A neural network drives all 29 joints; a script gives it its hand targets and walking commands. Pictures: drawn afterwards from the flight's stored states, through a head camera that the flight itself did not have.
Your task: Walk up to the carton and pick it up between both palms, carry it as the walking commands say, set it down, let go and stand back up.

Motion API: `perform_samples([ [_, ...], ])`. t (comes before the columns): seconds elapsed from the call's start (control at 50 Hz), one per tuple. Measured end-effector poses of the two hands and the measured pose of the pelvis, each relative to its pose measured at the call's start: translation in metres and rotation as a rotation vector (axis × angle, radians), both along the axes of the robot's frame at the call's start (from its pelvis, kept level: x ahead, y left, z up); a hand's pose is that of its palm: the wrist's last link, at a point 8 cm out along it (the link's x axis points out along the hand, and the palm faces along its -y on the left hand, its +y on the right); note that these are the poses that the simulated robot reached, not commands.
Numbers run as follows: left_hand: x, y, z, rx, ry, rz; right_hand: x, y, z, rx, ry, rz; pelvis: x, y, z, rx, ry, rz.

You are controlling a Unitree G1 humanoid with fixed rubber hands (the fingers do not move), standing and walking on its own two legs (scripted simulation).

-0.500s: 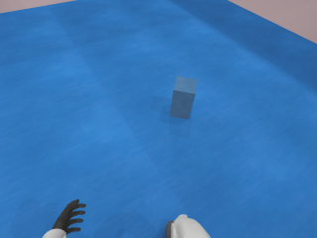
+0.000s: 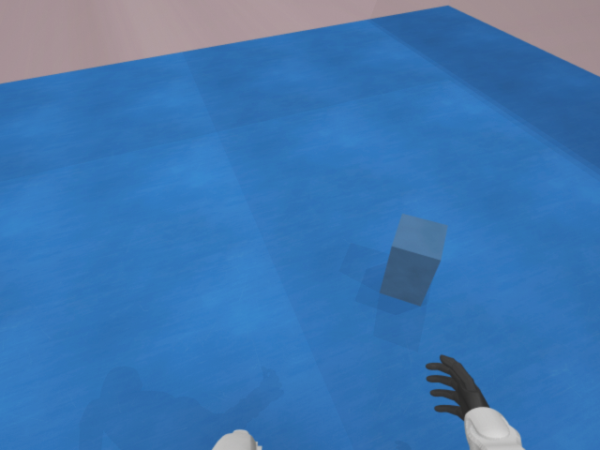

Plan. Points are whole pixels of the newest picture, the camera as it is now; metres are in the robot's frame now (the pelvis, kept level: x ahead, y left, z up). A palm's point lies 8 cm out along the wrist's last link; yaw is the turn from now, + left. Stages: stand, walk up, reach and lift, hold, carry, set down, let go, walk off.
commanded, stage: walk up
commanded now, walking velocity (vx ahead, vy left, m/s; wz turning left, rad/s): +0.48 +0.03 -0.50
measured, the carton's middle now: (411, 261) +0.93 -0.28 -0.64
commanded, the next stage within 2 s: none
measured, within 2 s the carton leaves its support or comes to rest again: neither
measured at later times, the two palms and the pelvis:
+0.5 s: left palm (200, 276) +0.45 +0.28 -0.14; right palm out of the picture +0.05 -0.18 -0.07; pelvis +0.25 +0.06 +0.00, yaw -11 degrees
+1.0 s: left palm (227, 281) +0.44 +0.22 -0.14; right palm (517, 290) +0.47 -0.33 -0.12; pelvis +0.39 -0.04 -0.01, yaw -15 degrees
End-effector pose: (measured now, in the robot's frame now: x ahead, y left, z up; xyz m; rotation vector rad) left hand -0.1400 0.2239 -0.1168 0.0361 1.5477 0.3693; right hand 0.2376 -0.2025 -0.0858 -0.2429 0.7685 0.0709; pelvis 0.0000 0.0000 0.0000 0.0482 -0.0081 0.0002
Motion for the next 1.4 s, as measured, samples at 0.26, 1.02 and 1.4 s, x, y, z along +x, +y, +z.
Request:
perform_samples([
  [0.26,0.230,0.093,-0.032,-0.027,-0.015,-0.219,0.036,0.038,-0.053,-0.026,0.203,-0.241,0.145,0.073,-0.021,-0.028,0.076,-0.140],
  [1.02,0.579,-0.005,-0.021,0.028,-0.191,-0.406,0.243,-0.132,-0.029,-0.111,0.239,-0.441,0.393,-0.047,-0.009,-0.033,0.005,-0.260],
  [1.4,0.729,-0.060,-0.038,-0.101,-0.227,-0.568,0.202,-0.120,-0.031,-0.119,0.423,-0.659,0.487,-0.060,-0.006,-0.091,0.028,-0.317],
])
